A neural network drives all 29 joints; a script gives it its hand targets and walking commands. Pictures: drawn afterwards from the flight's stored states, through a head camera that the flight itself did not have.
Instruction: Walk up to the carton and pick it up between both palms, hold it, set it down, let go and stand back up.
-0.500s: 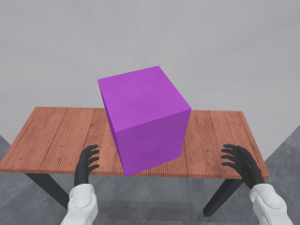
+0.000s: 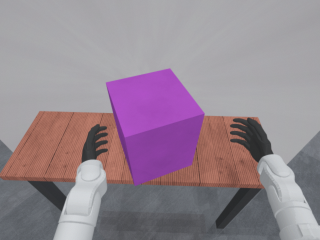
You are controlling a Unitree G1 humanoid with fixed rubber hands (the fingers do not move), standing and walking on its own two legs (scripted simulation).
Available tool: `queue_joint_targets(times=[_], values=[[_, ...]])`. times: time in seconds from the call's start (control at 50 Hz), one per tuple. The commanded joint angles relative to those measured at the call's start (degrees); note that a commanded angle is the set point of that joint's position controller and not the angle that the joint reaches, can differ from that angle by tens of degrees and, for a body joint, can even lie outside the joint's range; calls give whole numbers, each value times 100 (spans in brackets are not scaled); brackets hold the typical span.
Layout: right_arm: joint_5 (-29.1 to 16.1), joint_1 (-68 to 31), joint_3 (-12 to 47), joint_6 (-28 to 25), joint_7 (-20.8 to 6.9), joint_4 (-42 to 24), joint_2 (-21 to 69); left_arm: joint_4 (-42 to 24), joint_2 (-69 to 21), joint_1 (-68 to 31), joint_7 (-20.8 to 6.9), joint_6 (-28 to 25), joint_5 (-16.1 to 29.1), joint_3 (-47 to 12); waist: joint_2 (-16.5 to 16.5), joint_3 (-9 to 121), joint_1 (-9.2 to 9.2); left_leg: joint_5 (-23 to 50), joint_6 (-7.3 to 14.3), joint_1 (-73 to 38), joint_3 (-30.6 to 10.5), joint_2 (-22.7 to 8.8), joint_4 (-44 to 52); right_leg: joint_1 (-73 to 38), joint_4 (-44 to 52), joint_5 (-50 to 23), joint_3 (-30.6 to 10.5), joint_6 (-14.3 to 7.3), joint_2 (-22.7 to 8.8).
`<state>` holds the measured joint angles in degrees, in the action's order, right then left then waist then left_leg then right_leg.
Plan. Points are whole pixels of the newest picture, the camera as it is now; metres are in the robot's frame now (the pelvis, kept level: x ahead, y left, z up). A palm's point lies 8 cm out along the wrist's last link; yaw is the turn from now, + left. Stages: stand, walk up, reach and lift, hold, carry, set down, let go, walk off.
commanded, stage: reach and lift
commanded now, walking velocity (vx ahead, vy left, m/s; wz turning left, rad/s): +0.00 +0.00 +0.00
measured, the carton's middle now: (152, 127) +0.44 +0.03 +0.01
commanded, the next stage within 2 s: none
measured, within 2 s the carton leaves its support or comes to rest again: neither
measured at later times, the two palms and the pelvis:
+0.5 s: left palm (86, 124) +0.34 +0.17 +0.14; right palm (247, 111) +0.39 -0.21 +0.14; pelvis +0.00 +0.00 +0.00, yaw +0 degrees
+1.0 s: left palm (78, 101) +0.38 +0.19 +0.17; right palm (232, 78) +0.45 -0.17 +0.19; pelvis +0.01 +0.00 +0.00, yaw +0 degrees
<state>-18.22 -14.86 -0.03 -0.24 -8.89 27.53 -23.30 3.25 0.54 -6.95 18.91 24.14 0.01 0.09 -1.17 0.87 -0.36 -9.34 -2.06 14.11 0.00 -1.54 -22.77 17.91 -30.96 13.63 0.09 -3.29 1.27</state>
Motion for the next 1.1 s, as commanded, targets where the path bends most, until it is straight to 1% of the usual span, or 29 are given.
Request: queue_joint_targets(times=[0.0,0.06,0.18,0.24,0.32,0.36,0.46,0.58,0.64,0.72,0.74,0.84,0.94,0.98,1.08], values=[[-640,-2589,522,325,61,-1330,-1466,-1854,-203,-2262,171,333,308,433,-745,1687,-936,549,319,-825,165,12,516,-1117,1572,-436,-664,24,-10],[-644,-2918,551,575,98,-1280,-1458,-1805,-112,-2618,184,590,309,540,-742,1736,-974,481,314,-789,155,10,533,-1134,1581,-384,-682,51,-22],[-700,-3449,590,971,188,-1011,-1450,-1674,13,-3202,167,1021,332,670,-705,1890,-989,603,280,-716,144,21,486,-1209,1500,-705,-651,124,-7],[-745,-3707,645,1121,228,-837,-1443,-1491,101,-3498,144,1167,318,733,-698,1917,-1018,618,264,-695,129,25,466,-1213,1474,-808,-657,167,-16],[-809,-4035,757,1267,298,-656,-1428,-1270,225,-3775,112,1316,293,875,-715,2027,-1093,681,240,-577,144,46,425,-1312,1396,-1136,-671,248,-26],[-833,-4261,785,1324,324,-563,-1423,-1146,296,-3964,95,1369,295,935,-698,2054,-1132,631,233,-508,144,53,430,-1336,1381,-1155,-681,275,-28],[-852,-4721,845,1482,383,-244,-1439,-696,453,-4393,48,1481,284,1058,-738,2023,-1116,436,213,-406,151,75,446,-1357,1389,-1094,-670,332,-32],[-835,-5267,888,1671,395,340,-1420,-58,613,-4975,13,1602,253,1205,-722,1954,-1152,152,185,-274,182,59,473,-1233,1440,-706,-665,335,-35],[-840,-5553,943,1731,398,617,-1385,316,664,-5148,-6,1646,228,1280,-739,1954,-1197,82,174,-181,201,62,487,-1252,1418,-731,-655,365,-31],[-873,-5939,994,1741,418,693,-1366,520,757,-5347,-48,1620,192,1356,-765,2177,-1270,200,164,-96,216,78,445,-1473,1338,-1101,-660,407,-42],[-880,-5996,986,1742,431,726,-1370,532,765,-5404,-54,1611,184,1371,-713,2218,-1282,268,147,-70,222,87,434,-1521,1307,-1247,-653,416,-36],[-949,-6354,1014,1788,478,909,-1434,524,893,-5701,-96,1576,185,1470,-660,2425,-1290,485,88,-20,221,107,394,-1785,1194,-1847,-657,472,-39],[-1047,-6581,1093,1823,493,1033,-1477,511,948,-5712,-120,1549,191,1494,-551,2602,-1311,739,28,40,227,132,359,-2005,1066,-2442,-664,518,-43],[-1051,-6703,1114,1844,500,1118,-1466,608,985,-5781,-130,1527,212,1488,-571,2616,-1304,696,23,132,217,139,363,-2066,1056,-2485,-662,528,-58],[-1085,-6927,1105,1849,484,1342,-1489,713,1053,-5977,-106,1449,228,1518,-472,2737,-1345,748,-11,282,228,138,365,-2118,994,-2627,-655,541,-63]])
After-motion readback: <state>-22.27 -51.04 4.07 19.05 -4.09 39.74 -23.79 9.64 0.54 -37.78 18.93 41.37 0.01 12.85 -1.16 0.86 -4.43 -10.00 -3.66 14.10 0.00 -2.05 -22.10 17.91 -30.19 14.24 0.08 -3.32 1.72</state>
